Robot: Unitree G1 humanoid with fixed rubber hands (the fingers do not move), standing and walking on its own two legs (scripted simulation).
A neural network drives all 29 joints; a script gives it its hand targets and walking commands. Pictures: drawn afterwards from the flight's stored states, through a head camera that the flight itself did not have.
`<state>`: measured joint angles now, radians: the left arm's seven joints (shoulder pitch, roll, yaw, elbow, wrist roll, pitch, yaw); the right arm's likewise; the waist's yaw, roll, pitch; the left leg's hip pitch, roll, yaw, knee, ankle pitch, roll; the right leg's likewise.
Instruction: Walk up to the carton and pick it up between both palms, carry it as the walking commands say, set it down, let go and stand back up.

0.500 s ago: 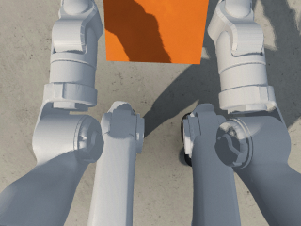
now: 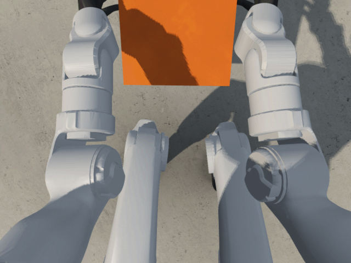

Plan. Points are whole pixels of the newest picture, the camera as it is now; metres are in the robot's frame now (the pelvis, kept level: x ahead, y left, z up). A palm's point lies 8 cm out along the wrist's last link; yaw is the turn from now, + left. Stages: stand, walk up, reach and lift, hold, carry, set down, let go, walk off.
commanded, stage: reach and lift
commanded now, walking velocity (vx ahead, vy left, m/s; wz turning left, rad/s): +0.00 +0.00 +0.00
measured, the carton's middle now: (177, 24) +0.55 +0.03 -0.18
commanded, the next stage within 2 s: none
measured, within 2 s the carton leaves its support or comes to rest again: neither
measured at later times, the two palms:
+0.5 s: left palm (72, 1) +0.52 +0.16 -0.02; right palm out of the picture +0.53 -0.10 -0.01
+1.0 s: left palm out of the picture +0.50 +0.16 +0.08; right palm out of the picture +0.51 -0.11 +0.08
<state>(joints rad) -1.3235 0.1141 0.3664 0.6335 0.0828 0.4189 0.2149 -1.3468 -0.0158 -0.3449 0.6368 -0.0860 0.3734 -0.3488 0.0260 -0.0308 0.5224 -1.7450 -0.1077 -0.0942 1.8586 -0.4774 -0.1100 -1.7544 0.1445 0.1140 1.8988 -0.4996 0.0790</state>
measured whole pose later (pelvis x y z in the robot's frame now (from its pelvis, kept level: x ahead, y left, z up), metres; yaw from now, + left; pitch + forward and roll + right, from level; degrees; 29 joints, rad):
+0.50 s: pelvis +0.00 +0.01 +0.06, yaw +0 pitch +16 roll +0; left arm -1.23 0.08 0.34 0.60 0.08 0.43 0.24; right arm -1.25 0.00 -0.33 0.59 -0.08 0.40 -0.34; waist 0.02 -0.03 0.52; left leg -1.53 -0.11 -0.11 1.70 -0.46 -0.09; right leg -1.52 0.14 0.12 1.72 -0.49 0.09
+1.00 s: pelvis +0.03 +0.01 +0.11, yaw +0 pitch +20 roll +0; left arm -1.04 0.02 0.31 0.72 0.11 0.43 0.24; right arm -1.03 0.04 -0.33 0.68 -0.11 0.40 -0.33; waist 0.03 0.00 0.19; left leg -1.42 -0.11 -0.13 1.51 -0.44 -0.08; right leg -1.41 0.12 0.12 1.53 -0.47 0.07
